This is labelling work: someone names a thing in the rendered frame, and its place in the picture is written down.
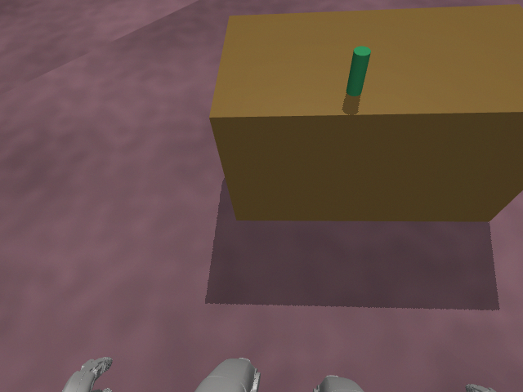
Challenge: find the left robot hand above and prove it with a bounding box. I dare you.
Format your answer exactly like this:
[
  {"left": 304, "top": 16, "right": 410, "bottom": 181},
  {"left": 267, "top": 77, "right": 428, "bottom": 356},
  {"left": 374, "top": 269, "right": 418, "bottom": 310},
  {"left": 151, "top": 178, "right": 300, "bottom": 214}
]
[{"left": 62, "top": 357, "right": 113, "bottom": 392}]

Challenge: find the can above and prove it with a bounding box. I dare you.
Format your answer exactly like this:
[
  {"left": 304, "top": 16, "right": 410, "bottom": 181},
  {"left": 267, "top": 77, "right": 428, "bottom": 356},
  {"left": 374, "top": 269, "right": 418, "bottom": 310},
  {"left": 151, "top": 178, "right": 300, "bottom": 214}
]
[{"left": 346, "top": 47, "right": 371, "bottom": 96}]

